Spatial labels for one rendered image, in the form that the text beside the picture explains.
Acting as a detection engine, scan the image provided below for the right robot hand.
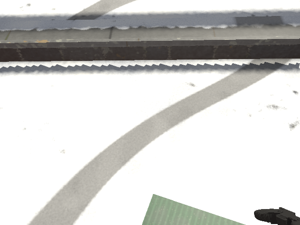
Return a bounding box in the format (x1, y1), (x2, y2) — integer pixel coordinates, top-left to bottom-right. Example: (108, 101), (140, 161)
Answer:
(254, 207), (300, 225)

